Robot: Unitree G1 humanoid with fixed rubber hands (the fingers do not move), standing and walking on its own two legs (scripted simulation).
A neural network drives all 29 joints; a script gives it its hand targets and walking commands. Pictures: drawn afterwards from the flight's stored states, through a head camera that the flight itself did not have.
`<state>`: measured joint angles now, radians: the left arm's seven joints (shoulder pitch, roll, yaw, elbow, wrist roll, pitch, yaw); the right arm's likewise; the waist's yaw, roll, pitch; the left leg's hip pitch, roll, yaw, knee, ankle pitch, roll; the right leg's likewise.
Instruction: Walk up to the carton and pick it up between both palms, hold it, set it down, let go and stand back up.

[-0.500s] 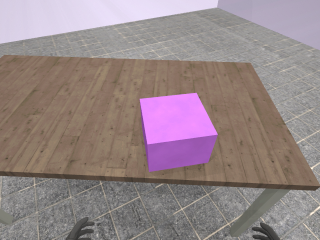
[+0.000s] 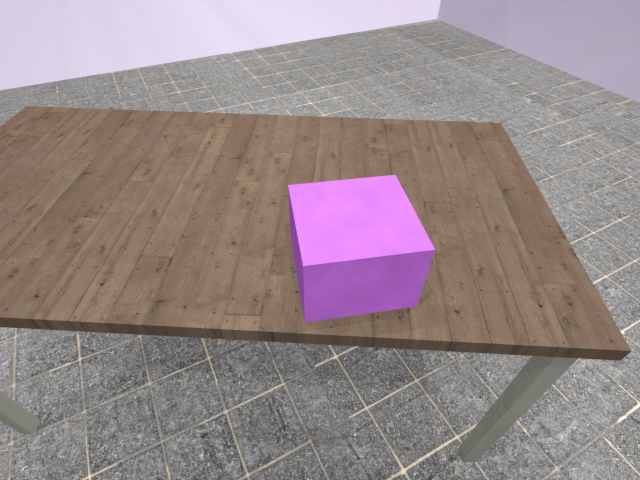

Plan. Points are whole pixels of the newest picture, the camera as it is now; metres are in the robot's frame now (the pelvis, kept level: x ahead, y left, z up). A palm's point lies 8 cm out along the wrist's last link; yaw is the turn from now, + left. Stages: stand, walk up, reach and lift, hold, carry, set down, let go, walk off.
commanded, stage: stand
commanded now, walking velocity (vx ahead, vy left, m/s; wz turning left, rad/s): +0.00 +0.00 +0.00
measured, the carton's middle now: (352, 245) +0.48 -0.02 +0.00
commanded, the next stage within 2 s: none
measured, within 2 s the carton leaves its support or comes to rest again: neither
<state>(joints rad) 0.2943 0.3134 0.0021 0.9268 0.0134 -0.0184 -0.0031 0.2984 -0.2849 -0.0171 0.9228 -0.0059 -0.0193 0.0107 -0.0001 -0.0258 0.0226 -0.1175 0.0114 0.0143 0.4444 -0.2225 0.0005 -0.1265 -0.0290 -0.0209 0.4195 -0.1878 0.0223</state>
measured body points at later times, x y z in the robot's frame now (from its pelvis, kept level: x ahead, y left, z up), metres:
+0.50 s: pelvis -0.02 +0.00 +0.00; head -0.05 +0.01 +0.45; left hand +0.01 +0.29 -0.14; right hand +0.03 -0.29 -0.13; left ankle +0.02 +0.12 -0.74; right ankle +0.03 -0.13 -0.74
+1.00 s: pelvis +0.00 -0.01 +0.00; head -0.02 +0.00 +0.45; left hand +0.07 +0.28 -0.13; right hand +0.06 -0.29 -0.13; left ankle +0.02 +0.12 -0.74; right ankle +0.03 -0.13 -0.74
